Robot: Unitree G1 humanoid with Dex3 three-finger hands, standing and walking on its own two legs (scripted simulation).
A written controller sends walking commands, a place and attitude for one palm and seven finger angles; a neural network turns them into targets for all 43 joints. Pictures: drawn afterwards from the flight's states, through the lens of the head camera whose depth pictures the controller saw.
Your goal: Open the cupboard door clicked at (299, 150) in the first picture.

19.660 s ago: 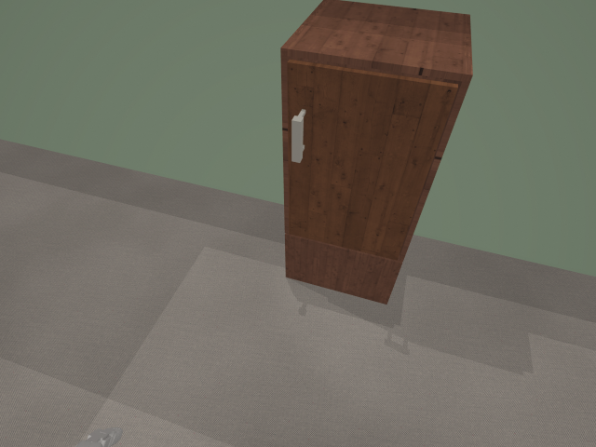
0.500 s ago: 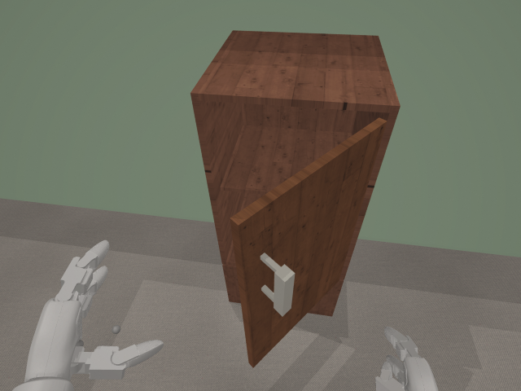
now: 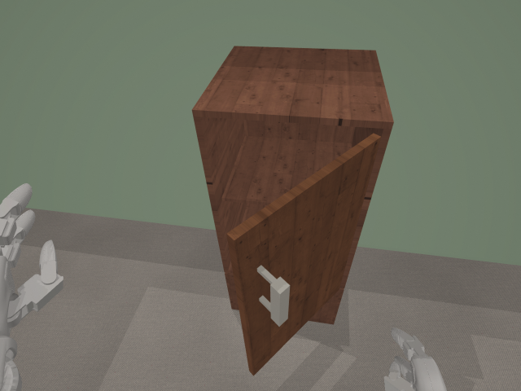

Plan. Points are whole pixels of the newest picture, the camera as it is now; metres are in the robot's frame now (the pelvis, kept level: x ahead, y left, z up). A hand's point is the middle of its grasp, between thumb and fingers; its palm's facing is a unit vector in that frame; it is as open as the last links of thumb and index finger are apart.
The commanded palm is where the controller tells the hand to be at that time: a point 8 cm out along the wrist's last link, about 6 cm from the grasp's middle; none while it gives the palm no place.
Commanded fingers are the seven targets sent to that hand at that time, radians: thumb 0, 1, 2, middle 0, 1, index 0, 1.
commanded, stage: draw the hand back to the body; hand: left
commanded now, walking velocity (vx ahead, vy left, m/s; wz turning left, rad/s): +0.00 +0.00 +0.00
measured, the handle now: (271, 295) +0.30 +0.03 -0.04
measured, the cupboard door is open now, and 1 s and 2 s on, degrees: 52 52 52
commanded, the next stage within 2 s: step back with the hand held close in 0.26 s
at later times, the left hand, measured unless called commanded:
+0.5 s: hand (72, 282) +0.18 +0.24 +0.16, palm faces +0.44 -0.78 -0.44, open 7.4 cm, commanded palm +0.13 +0.28 +0.18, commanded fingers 0.00 0.90 0.90 -0.20 -0.30 -0.20 -0.30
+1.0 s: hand (25, 330) +0.13 +0.27 +0.15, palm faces +0.36 -0.79 -0.49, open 7.4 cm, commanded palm +0.07 +0.31 +0.18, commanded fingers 0.00 0.90 0.90 -0.20 -0.30 -0.20 -0.30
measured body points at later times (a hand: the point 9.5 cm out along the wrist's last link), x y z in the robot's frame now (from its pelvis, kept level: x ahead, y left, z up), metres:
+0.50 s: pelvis -0.01 -0.02 +0.00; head -0.02 -0.05 +0.45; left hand +0.16 +0.28 +0.19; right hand +0.18 -0.25 -0.09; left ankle +0.00 +0.10 -0.74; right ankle -0.03 -0.11 -0.74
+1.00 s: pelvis -0.07 +0.01 +0.00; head -0.06 +0.02 +0.45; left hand +0.11 +0.31 +0.18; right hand +0.10 -0.23 -0.08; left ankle +0.00 +0.10 -0.74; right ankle -0.03 -0.11 -0.74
